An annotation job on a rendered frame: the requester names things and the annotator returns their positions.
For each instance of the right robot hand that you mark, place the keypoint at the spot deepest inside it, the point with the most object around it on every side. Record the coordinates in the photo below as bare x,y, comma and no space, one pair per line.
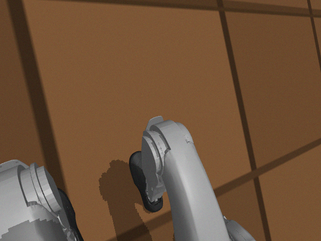
236,232

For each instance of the left robot foot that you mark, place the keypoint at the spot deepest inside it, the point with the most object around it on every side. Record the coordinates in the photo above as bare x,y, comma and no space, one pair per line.
70,213

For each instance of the right robot foot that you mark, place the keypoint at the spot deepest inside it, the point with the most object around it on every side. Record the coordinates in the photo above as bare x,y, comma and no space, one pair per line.
139,180

